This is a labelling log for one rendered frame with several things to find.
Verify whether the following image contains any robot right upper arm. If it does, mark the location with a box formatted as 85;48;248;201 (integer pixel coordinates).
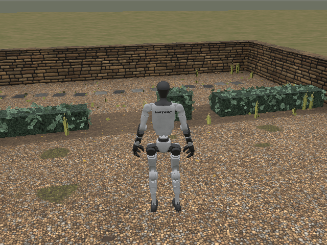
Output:
174;103;188;131

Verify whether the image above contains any robot left foot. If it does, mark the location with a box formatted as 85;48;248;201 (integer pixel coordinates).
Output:
151;199;158;212

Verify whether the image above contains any right robot hand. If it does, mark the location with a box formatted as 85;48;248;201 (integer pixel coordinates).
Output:
183;145;195;158

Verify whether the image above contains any right robot forearm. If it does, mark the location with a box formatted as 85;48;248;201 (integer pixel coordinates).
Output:
183;123;193;146

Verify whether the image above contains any left robot hand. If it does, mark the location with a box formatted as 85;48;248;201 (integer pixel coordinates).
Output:
132;144;144;157

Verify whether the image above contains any robot left upper arm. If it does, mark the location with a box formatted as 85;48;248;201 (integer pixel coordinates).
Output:
139;103;153;131

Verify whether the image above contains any right robot shin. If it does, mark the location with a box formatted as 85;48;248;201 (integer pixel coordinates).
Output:
172;171;180;205

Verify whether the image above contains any left robot forearm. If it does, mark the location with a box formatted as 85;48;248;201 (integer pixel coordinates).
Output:
134;124;144;146

